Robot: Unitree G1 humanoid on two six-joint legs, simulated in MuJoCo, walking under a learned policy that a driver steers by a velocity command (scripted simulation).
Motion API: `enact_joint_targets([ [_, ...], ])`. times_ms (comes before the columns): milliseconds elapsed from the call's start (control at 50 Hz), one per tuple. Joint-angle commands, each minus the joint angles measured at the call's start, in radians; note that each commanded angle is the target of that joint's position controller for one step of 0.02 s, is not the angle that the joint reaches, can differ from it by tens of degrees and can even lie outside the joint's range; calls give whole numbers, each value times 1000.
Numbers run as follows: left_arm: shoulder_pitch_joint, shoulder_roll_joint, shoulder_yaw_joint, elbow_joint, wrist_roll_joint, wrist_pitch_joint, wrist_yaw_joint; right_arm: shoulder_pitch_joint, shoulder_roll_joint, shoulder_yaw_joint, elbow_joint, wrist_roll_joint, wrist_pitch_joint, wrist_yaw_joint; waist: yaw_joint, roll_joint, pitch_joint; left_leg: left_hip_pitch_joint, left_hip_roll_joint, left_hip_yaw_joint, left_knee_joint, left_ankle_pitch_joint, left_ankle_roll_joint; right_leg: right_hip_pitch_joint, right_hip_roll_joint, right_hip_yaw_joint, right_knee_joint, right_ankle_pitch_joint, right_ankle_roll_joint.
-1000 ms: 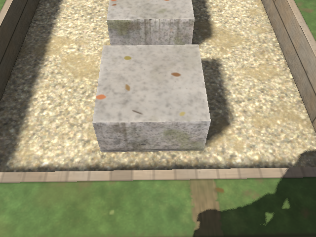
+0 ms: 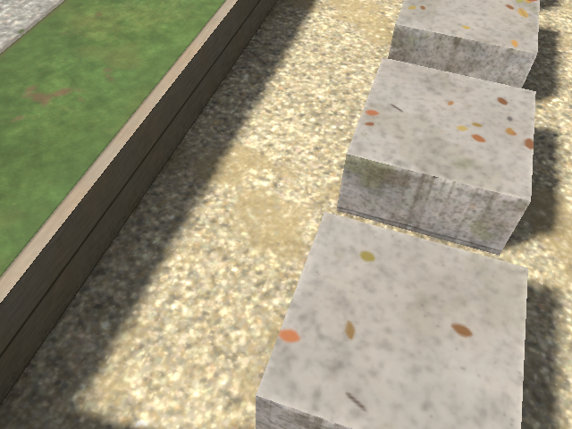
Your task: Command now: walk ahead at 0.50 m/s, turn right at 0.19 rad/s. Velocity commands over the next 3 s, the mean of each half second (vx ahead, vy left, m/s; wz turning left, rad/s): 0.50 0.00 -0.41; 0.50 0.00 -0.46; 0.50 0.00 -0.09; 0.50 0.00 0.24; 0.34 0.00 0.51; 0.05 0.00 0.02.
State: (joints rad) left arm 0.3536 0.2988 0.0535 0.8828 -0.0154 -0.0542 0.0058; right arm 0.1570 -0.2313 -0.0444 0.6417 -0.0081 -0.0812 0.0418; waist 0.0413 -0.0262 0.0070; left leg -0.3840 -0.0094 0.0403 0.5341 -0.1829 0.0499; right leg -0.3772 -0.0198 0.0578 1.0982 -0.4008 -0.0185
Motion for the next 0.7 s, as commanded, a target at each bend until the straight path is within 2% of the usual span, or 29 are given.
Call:
enact_joint_targets([
  [20,35,106,38,-40,-5,6,19,68,-99,-42,-11,-3,-18,1,-29,132,-54,232,269,-260,-309,155,159,-213,-88,69,32,93,-8],
  [60,12,84,41,-46,-4,31,24,65,-87,-45,12,-7,-28,-3,-26,126,-38,225,256,-208,-355,188,164,-209,-84,75,-18,124,-9],
  [120,-31,40,32,-61,13,43,11,117,-134,-72,65,-13,-28,-17,-25,75,-59,283,268,-125,-354,330,175,-255,-84,79,-49,248,6],
  [140,-38,39,34,-63,13,45,5,120,-132,-73,74,-14,-25,-22,-25,66,-54,292,270,-98,-352,362,173,-272,-82,83,-52,276,12],
  [160,26,53,41,-39,4,49,-7,159,-176,-84,85,-24,-31,-20,-19,61,-96,314,305,-114,-299,370,200,-270,-78,70,46,338,6],
  [200,-24,73,52,-56,-7,55,-11,163,-151,-76,99,-19,-32,-23,-31,48,-37,313,312,-93,-292,307,193,-370,-69,99,90,342,-1],
  [240,-49,59,52,-65,-9,59,-14,205,-130,-72,131,9,-29,-30,-44,92,9,363,312,-94,-294,222,189,-473,-78,110,110,326,-10],
  [260,-118,84,63,-91,-11,56,-8,213,-145,-73,116,2,-30,-38,-60,101,46,380,293,-74,-312,132,170,-518,-69,98,64,347,-7],
  [280,-231,93,72,-126,-31,47,-10,259,-118,-71,144,-1,-37,-53,-79,117,96,496,331,-114,-313,52,132,-652,-77,162,24,338,-9],
  [300,-270,80,70,-141,-34,38,-15,307,-121,-74,162,-3,-39,-59,-99,119,107,569,347,-118,-300,34,119,-724,-76,178,-15,336,-13],
  [320,-297,68,69,-153,-36,30,-18,343,-124,-77,176,9,-46,-66,-106,114,127,611,366,-119,-305,18,116,-763,-67,180,-37,312,-20],
  [340,-312,48,67,-160,-33,23,-23,364,-138,-81,184,6,-48,-71,-106,117,138,620,374,-110,-302,19,109,-778,-64,176,-43,322,-26],
  [360,-323,38,64,-164,-51,26,-18,338,-139,-83,183,8,-49,-84,-79,139,213,540,363,-62,-360,-37,118,-768,-66,168,-106,319,-4],
  [380,-335,35,58,-160,-40,26,-12,338,-152,-87,181,4,-52,-97,-88,139,218,525,359,-41,-358,-26,111,-750,-57,140,-113,340,8],
  [400,-336,17,46,-155,-30,18,-15,331,-144,-84,184,17,-42,-108,-86,119,206,525,350,-3,-336,-23,106,-731,-52,106,-129,391,15],
  [440,-396,10,39,-180,-42,17,-14,413,-134,-81,216,21,-40,-112,-111,123,264,635,392,-16,-358,-3,94,-874,-45,100,-94,283,-9],
  [460,-380,4,34,-208,-43,21,-15,385,-126,-82,217,25,-27,-107,-84,118,280,610,358,49,-381,115,70,-826,-25,86,-182,271,-12],
  [480,-436,-12,30,-233,-51,16,-18,432,-139,-87,239,34,-24,-110,-113,118,270,723,374,55,-378,161,62,-889,-34,49,-159,284,-11],
  [500,-445,-10,29,-255,-64,8,-30,442,-142,-86,236,38,-19,-106,-102,116,253,790,387,64,-365,150,39,-932,-35,64,-140,286,-14],
  [520,-375,-47,-6,-246,-56,2,-65,193,-159,-75,148,46,8,-95,-10,28,267,463,292,256,-412,136,18,-571,-65,-52,-450,464,-20],
  [540,-466,-39,-8,-254,-26,-12,-81,325,-161,-81,170,59,15,-97,-100,-47,162,298,270,282,-499,57,47,-194,17,-158,-474,732,-27],
  [560,-428,-43,-1,-241,-31,-18,-86,286,-206,-74,165,71,-1,-91,-60,-6,132,315,303,256,-507,244,71,-93,31,-152,-439,703,-59],
  [580,-292,1,19,-217,-40,-22,-77,221,-251,-77,154,67,-9,-84,35,76,98,367,305,280,-415,613,66,-27,66,-165,-370,633,-93],
  [600,-168,57,42,-185,-47,-18,-51,185,-257,-73,148,71,-8,-68,97,174,30,412,283,280,-254,924,53,79,113,-195,-368,502,-124],
  [620,-90,93,56,-160,-26,-26,-32,187,-258,-70,160,65,11,-60,149,232,-20,407,260,280,-21,1137,15,205,158,-224,-425,419,-171],
  [640,51,165,86,-144,3,0,-14,210,-262,-65,157,49,10,-60,210,197,-105,367,222,274,286,1036,-18,376,122,-132,-540,340,-217],
  [660,96,263,92,-140,43,-7,-27,384,-52,3,108,21,-17,-36,66,-22,-293,-258,71,129,855,-133,-109,963,-195,416,-395,269,-465],
  [680,134,292,115,-111,27,-10,-29,309,-80,8,70,36,-59,-35,59,35,-592,-188,-36,-172,906,-332,-59,911,-257,817,-647,11,-423],
  [700,137,276,104,-123,25,-6,-19,108,-96,9,-11,60,-74,-32,98,24,-456,-254,-14,-186,854,-275,-23,801,-216,740,-747,35,-369],
])
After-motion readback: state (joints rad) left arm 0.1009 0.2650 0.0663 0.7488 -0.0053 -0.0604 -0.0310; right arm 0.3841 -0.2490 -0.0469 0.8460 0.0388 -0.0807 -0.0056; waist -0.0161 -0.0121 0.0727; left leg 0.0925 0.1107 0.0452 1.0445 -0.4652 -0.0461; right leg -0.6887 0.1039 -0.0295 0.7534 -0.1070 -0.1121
